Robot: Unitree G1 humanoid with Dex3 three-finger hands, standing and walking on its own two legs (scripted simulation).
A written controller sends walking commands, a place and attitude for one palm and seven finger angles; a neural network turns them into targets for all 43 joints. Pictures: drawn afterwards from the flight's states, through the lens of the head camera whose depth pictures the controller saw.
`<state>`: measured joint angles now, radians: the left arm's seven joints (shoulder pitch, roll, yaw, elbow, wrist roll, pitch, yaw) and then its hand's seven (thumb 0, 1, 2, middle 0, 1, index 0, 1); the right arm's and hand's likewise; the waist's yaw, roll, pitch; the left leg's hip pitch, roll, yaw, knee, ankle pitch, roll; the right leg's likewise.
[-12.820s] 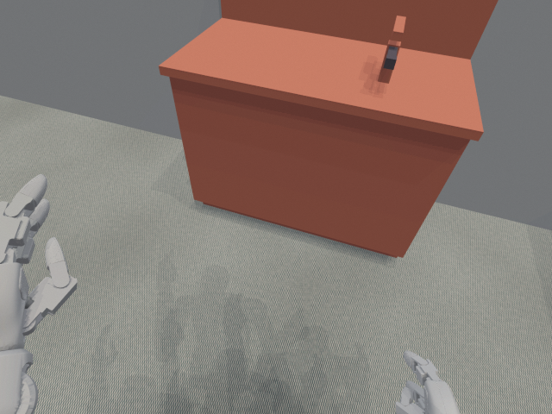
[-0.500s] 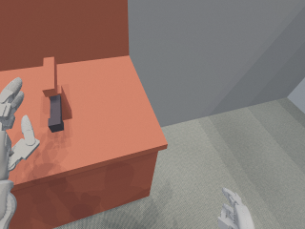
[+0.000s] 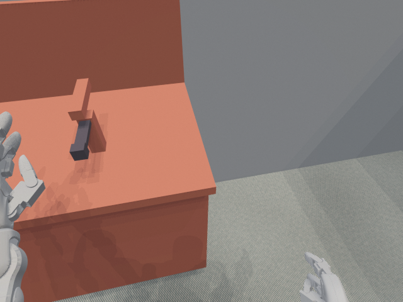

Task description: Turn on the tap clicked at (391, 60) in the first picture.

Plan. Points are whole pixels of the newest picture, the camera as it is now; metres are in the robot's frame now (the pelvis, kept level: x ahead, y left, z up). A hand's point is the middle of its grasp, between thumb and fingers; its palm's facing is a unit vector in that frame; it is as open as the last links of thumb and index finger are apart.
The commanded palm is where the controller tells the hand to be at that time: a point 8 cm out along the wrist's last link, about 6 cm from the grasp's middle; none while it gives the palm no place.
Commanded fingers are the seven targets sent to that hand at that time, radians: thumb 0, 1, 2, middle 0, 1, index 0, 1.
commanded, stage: turn the palm inward beside the body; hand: left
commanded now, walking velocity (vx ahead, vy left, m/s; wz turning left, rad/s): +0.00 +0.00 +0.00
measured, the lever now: (79, 151) +0.36 +0.32 +0.10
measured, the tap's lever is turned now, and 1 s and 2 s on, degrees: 0 0 0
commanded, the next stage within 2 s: reach beside the lever's end, fingers flat in 1.68 s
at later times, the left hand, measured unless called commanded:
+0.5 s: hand (64, 182) +0.25 +0.27 +0.15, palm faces +0.46 -0.86 -0.21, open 7.4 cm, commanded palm +0.19 +0.31 +0.17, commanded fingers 0.00 0.90 0.90 -0.20 -0.30 -0.20 -0.30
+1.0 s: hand (58, 201) +0.21 +0.26 +0.15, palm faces +0.49 -0.86 -0.14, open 7.4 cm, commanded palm +0.16 +0.30 +0.16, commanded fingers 0.00 0.90 0.90 -0.20 -0.30 -0.20 -0.30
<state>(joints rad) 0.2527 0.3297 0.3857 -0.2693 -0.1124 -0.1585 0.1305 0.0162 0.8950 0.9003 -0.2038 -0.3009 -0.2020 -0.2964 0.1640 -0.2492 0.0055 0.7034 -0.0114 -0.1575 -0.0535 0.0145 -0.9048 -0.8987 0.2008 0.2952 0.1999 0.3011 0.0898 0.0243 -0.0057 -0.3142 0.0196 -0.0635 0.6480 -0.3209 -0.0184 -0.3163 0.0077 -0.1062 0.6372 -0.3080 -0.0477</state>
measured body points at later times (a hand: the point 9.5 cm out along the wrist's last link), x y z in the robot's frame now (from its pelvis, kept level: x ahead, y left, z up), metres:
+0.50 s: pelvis +0.05 +0.03 +0.00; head +0.05 +0.01 +0.45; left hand +0.22 +0.32 +0.16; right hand +0.23 -0.21 -0.08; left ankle +0.02 +0.15 -0.72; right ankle +0.03 -0.08 -0.72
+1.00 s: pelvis +0.02 +0.03 +0.00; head +0.00 +0.02 +0.45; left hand +0.18 +0.31 +0.16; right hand +0.22 -0.18 -0.07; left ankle +0.02 +0.15 -0.72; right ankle +0.03 -0.08 -0.72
